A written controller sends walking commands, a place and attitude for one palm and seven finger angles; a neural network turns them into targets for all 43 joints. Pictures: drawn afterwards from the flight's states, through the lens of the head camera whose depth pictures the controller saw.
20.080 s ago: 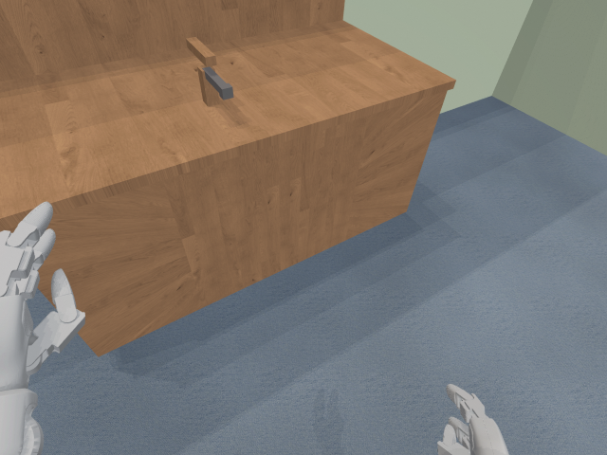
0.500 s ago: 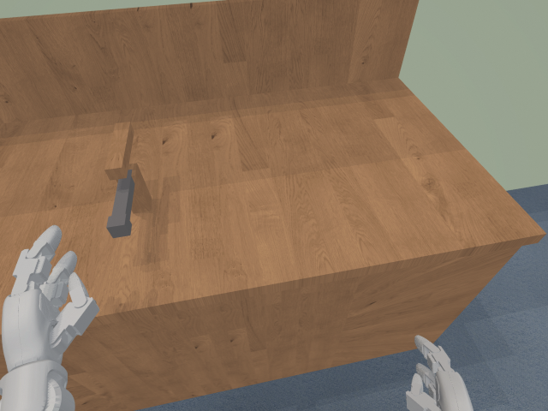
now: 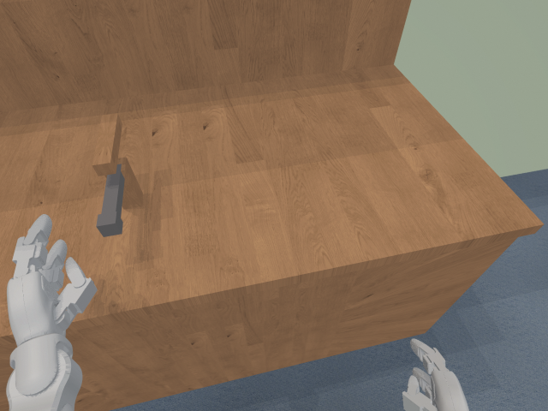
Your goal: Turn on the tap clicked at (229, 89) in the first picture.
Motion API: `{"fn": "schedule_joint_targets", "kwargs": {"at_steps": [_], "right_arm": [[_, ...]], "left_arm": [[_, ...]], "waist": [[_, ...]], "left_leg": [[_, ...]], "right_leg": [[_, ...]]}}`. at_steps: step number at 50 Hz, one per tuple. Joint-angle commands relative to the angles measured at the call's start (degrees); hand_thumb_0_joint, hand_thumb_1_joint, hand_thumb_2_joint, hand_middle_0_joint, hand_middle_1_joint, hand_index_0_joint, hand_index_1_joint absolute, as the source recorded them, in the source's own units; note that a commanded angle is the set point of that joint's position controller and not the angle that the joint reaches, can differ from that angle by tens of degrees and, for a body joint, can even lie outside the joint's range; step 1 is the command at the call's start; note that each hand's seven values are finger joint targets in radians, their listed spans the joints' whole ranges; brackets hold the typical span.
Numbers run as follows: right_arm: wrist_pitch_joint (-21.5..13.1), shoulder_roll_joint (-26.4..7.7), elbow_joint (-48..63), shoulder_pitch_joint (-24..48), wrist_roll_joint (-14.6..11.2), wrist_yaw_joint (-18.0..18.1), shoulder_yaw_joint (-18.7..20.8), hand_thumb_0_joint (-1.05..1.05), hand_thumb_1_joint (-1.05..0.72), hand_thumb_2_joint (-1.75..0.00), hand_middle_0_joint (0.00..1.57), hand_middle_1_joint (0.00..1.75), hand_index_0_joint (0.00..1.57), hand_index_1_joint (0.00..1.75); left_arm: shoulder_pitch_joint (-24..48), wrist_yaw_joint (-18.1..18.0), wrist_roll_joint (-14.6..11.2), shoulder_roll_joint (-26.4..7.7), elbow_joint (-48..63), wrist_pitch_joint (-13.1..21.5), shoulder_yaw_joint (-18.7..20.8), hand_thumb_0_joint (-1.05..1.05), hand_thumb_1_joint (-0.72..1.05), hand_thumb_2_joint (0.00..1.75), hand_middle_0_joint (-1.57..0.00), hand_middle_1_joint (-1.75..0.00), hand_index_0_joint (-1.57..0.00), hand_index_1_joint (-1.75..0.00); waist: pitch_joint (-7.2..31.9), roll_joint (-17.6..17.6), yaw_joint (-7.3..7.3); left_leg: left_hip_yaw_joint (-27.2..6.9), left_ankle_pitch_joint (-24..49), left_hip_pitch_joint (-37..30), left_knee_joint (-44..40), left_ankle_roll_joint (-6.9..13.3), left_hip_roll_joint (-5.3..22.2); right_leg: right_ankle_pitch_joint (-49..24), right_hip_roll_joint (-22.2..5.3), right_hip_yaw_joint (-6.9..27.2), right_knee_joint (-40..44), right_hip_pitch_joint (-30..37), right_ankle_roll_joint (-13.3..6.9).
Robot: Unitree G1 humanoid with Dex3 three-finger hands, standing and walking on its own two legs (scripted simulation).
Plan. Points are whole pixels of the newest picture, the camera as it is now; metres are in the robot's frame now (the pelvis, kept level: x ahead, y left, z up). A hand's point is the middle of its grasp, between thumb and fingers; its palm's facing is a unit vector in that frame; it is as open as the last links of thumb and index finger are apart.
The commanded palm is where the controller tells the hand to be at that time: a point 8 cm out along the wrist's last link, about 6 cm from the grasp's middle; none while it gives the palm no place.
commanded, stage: reach beside the lever's end, fingers flat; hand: left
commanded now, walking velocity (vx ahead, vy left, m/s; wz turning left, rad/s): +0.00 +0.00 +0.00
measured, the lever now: (110, 224) +0.36 +0.30 +0.06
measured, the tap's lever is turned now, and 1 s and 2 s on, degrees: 0 0 0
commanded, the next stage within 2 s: push the lever round in 1.12 s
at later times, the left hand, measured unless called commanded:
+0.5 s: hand (85, 264) +0.28 +0.30 +0.06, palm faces +0.54 -0.83 -0.11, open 7.8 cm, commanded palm +0.24 +0.35 +0.06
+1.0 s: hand (87, 253) +0.31 +0.32 +0.04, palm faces +0.51 -0.85 -0.10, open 7.8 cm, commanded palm +0.26 +0.36 +0.05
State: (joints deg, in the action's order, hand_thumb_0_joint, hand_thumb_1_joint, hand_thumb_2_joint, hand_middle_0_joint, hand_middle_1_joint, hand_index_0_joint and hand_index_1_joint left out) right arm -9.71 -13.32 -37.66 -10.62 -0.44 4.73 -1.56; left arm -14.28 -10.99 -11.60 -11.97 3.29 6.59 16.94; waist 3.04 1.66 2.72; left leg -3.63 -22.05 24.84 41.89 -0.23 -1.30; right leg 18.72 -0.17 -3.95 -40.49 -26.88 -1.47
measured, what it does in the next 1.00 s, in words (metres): stands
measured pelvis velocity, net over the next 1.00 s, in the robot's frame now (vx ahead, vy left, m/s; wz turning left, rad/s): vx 0.00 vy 0.01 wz -0.03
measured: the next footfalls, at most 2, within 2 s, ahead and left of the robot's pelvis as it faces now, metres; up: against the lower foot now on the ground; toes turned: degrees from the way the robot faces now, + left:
none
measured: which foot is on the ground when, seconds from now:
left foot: down 0.00-1.00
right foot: down 0.00-1.00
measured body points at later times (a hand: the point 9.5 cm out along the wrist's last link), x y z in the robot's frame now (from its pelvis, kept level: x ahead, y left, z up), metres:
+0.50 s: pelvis +0.00 -0.01 -0.01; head +0.04 -0.02 +0.44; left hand +0.25 +0.34 +0.07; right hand +0.16 -0.26 -0.11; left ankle -0.01 +0.12 -0.72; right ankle +0.02 -0.10 -0.72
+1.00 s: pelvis +0.00 +0.01 -0.01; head +0.05 +0.01 +0.43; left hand +0.28 +0.37 +0.05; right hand +0.12 -0.25 -0.12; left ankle -0.01 +0.12 -0.72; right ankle +0.02 -0.10 -0.72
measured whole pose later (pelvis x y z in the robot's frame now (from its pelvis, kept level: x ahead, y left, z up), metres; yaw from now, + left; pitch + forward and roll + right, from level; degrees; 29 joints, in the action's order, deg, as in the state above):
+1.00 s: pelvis +0.00 +0.01 -0.01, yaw -2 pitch +11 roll -1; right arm -5.6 -14.5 -38.7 -14.2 -0.5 4.5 0.2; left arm 3.8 -0.4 -12.6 -19.3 -25.9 16.1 29.2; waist 5.1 1.1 -0.8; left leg -2.5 -24.3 34.9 48.0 0.3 -0.4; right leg 19.2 0.8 -3.0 -44.6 -36.6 -1.0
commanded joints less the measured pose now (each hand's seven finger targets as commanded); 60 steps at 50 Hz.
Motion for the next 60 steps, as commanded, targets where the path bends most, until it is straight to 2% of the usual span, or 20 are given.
{"fn": "schedule_joint_targets", "kwargs": {"at_steps": [1, 5, 6, 7, 8, 11, 14, 17, 20, 21, 27, 30, 36, 41, 44, 48, 52, 55, 57, 60], "right_arm": [[-2.81, -7.54, 7.69, 4.84, -0.29, 0.99, 3.14, 0.00, -0.90, -0.90, 0.20, 0.30, 0.20, 0.30], [-3.09, -8.10, 6.99, 4.27, -0.44, 1.39, 3.19, 0.00, -0.90, -0.90, 0.20, 0.30, 0.20, 0.30], [-2.91, -8.21, 6.65, 4.47, -0.65, 1.65, 3.30, 0.00, -0.90, -0.90, 0.20, 0.30, 0.20, 0.30], [-2.74, -8.26, 6.57, 4.28, -0.65, 1.73, 3.30, 0.00, -0.90, -0.90, 0.20, 0.30, 0.20, 0.30], [-2.68, -8.29, 6.69, 4.12, -0.72, 1.77, 3.45, 0.00, -0.90, -0.90, 0.20, 0.30, 0.20, 0.30], [-2.56, -8.25, 6.60, 4.48, -0.80, 1.96, 3.39, 0.00, -0.90, -0.90, 0.20, 0.30, 0.20, 0.30], [-2.15, -8.44, 6.74, 3.42, -0.58, 1.64, 3.71, 0.00, -0.90, -0.90, 0.20, 0.30, 0.20, 0.30], [-1.75, -8.46, 6.18, 2.79, -0.52, 1.57, 3.64, 0.00, -0.90, -0.90, 0.20, 0.30, 0.20, 0.30], [-1.32, -8.88, 6.35, 2.27, -0.44, 1.43, 4.02, 0.00, -0.90, -0.90, 0.20, 0.30, 0.20, 0.30], [-0.97, -8.86, 5.94, 2.40, -0.58, 1.53, 4.13, 0.00, -0.90, -0.90, 0.20, 0.30, 0.20, 0.30], [-0.18, -9.20, 5.44, 1.36, -0.78, 1.75, 4.23, 0.00, -0.90, -0.90, 0.20, 0.30, 0.20, 0.30], [-0.07, -9.60, 4.89, 0.93, -0.60, 1.93, 4.25, 0.00, -0.90, -0.90, 0.20, 0.30, 0.20, 0.30], [0.69, -10.10, 3.95, -0.52, -0.57, 2.14, 4.31, 0.00, -0.90, -0.90, 0.20, 0.30, 0.20, 0.30], [0.88, -10.25, 5.24, -1.50, -0.33, 1.43, 4.61, 0.00, -0.90, -0.90, 0.20, 0.30, 0.20, 0.30], [1.44, -10.41, 5.70, -2.13, -0.24, 0.99, 4.76, 0.00, -0.90, -0.90, 0.20, 0.30, 0.20, 0.30], [1.70, -9.82, 6.96, -2.07, -0.10, 0.24, 5.06, 0.00, -0.90, -0.90, 0.20, 0.30, 0.20, 0.30], [2.12, -9.79, 6.53, -2.12, -0.01, -0.08, 5.08, 0.00, -0.90, -0.90, 0.20, 0.30, 0.20, 0.30], [1.52, -9.65, 6.53, -1.53, 0.11, 0.00, 5.17, 0.00, -0.90, -0.90, 0.20, 0.30, 0.20, 0.30], [1.21, -9.59, 6.05, -1.70, 0.11, 0.30, 5.27, 0.00, -0.90, -0.90, 0.20, 0.30, 0.20, 0.30], [0.82, -9.71, 5.70, -1.44, 0.18, 0.50, 5.29, 0.00, -0.90, -0.90, 0.20, 0.30, 0.20, 0.30]], "left_arm": [[10.76, 1.32, 0.33, -11.96, 10.72, 6.65, 6.37, 0.00, 0.90, 0.90, -0.17, -0.21, -0.17, -0.21], [14.61, 3.84, -0.82, -12.17, 6.35, 7.69, 5.95, 0.00, 0.90, 0.90, -0.17, -0.20, -0.17, -0.20], [13.95, 3.93, -0.97, -14.14, 3.66, 7.47, 8.61, 0.00, 0.90, 0.90, -0.17, -0.20, -0.17, -0.20], [15.79, 4.47, -1.36, -13.68, 3.07, 7.59, 8.19, 0.00, 0.90, 0.90, -0.17, -0.20, -0.17, -0.20], [15.00, 4.84, -1.61, -14.55, 1.51, 7.50, 9.34, 0.00, 0.90, 0.90, -0.16, -0.19, -0.16, -0.19], [17.38, 5.02, -1.49, -16.32, 0.11, 7.80, 10.96, 0.00, 0.90, 0.90, -0.16, -0.19, -0.16, -0.19], [17.71, 5.30, -1.61, -16.75, -2.80, 8.34, 11.46, 0.00, 0.90, 0.90, -0.16, -0.18, -0.16, -0.18], [21.61, 5.41, -0.96, -17.70, -4.56, 9.44, 11.83, 0.00, 0.90, 0.90, -0.16, -0.17, -0.16, -0.17], [20.00, 6.79, -1.74, -18.93, -7.59, 9.88, 13.42, 0.00, 0.90, 0.90, -0.16, -0.16, -0.16, -0.16], [19.62, 6.83, -1.57, -21.01, -9.01, 10.05, 15.94, 0.00, 0.90, 0.90, -0.15, -0.16, -0.15, -0.16], [26.34, 9.01, -1.86, -21.97, -12.12, 11.53, 15.64, 0.00, 0.90, 0.90, -0.15, -0.15, -0.15, -0.15], [30.72, 10.09, -1.85, -23.44, -14.79, 12.68, 15.98, 0.00, 0.90, 0.90, -0.15, -0.15, -0.15, -0.15], [34.89, 11.76, -1.29, -26.40, -19.92, 13.95, 17.47, 0.00, 0.90, 0.90, -0.15, -0.15, -0.15, -0.15], [30.49, 11.74, -1.36, -25.45, -18.44, 13.86, 17.12, 0.00, 0.90, 0.90, -0.15, -0.15, -0.15, -0.15], [28.08, 10.88, -1.68, -25.12, -20.08, 13.05, 17.87, 0.00, 0.90, 0.90, -0.15, -0.15, -0.15, -0.15], [23.32, 9.17, -1.29, -23.23, -15.81, 13.61, 17.51, 0.00, 0.90, 0.90, -0.15, -0.15, -0.15, -0.15], [23.04, 8.15, -0.89, -23.13, -14.12, 14.49, 17.72, 0.00, 0.90, 0.90, -0.15, -0.15, -0.15, -0.15], [25.55, 8.33, -0.95, -19.57, -11.00, 15.84, 13.92, 0.00, 0.90, 0.90, -0.15, -0.15, -0.15, -0.15], [26.49, 8.18, -0.63, -19.29, -9.09, 16.46, 13.16, 0.00, 0.90, 0.90, -0.15, -0.15, -0.15, -0.15], [25.52, 8.66, -0.80, -17.12, -9.33, 16.08, 10.74, 0.00, 0.90, 0.90, -0.15, -0.15, -0.15, -0.15]], "waist": [[10.39, 2.27, -0.79], [11.12, 1.16, -1.50], [10.02, -0.16, -1.23], [10.92, -0.01, -1.60], [11.10, -0.36, -0.89], [12.12, 1.77, -0.44], [13.57, 0.21, -0.60], [12.83, 1.36, -1.51], [13.98, -0.37, -0.96], [13.65, -0.41, -0.50], [13.43, 2.02, -2.21], [13.84, 0.90, -2.99], [15.95, 2.13, -3.46], [19.51, 5.16, -1.79], [17.73, 0.40, -1.83], [18.48, 3.98, -0.54], [16.18, 3.28, -1.58], [16.05, 4.98, -2.55], [17.43, 5.88, -2.90], [16.98, 3.93, -3.29]], "left_leg": [[0.43, 13.60, -0.29, -5.61, 0.40, 0.01], [0.43, 12.17, 0.67, -5.07, 0.80, -0.24], [0.33, 11.41, 1.63, -5.14, 0.96, -0.18], [0.57, 11.40, 1.76, -4.91, 1.02, -0.35], [0.56, 11.42, 2.32, -5.02, 0.98, -0.30], [0.59, 11.83, 2.12, -5.05, 0.98, -0.40], [0.89, 12.59, 2.89, -4.32, 1.26, -0.37], [0.98, 12.88, 3.13, -3.91, 1.33, -0.32], [1.31, 12.97, 4.74, -3.28, 1.61, -0.40], [1.26, 12.94, 5.23, -3.17, 1.67, -0.31], [1.59, 10.88, 6.29, -2.25, 1.93, -0.32], [1.32, 8.91, 7.61, -1.47, 2.14, -0.29], [1.07, 8.65, 8.58, -0.20, 2.19, -0.05], [0.56, 13.09, 5.66, -0.54, 1.78, 0.12], [0.08, 13.02, 7.59, -0.93, 1.59, 0.43], [0.25, 16.59, 5.78, -1.44, 0.97, 0.58], [0.10, 17.05, 6.33, -1.04, 0.78, 0.90], [-0.33, 15.76, 4.69, -1.14, 0.08, 0.99], [-0.59, 17.17, 3.15, -0.82, -0.34, 1.17], [-1.11, 17.07, 2.90, -0.70, -0.88, 1.25]], "right_leg": [[-10.13, -0.35, 1.34, 4.93, 7.75, -0.16], [-9.93, -0.36, 1.60, 4.83, 7.34, -0.01], [-9.25, -0.27, 1.61, 5.14, 7.19, 0.06], [-9.69, -0.41, 1.83, 5.01, 7.34, 0.17], [-9.86, -0.42, 1.86, 5.02, 7.95, 0.14], [-10.07, -0.42, 1.98, 4.67, 8.24, 0.13], [-11.78, -0.35, 2.30, 4.32, 8.82, 0.45], [-12.42, -0.32, 2.34, 3.87, 7.87, 0.45], [-13.68, -0.33, 2.86, 3.59, 9.18, 0.67], [-13.74, -0.32, 2.98, 3.56, 9.53, 0.61], [-11.33, -0.26, 3.49, 3.22, 6.73, 0.85], [-9.05, -0.12, 3.75, 2.84, 5.35, 0.96], [-8.53, 0.06, 3.70, 1.39, 3.92, 0.88], [-11.42, 0.53, 2.69, 0.55, 4.72, 0.28], [-11.42, 0.77, 1.99, 0.38, 4.25, 0.50], [-12.84, 0.87, 1.56, -0.12, 4.76, 0.14], [-12.78, 1.03, 1.50, -0.28, 3.05, 0.10], [-10.06, 1.18, 1.15, -0.43, 1.00, -0.12], [-10.17, 1.19, 1.12, -0.79, 0.76, -0.21], [-9.54, 1.22, 0.67, -0.97, -0.14, -0.20]]}}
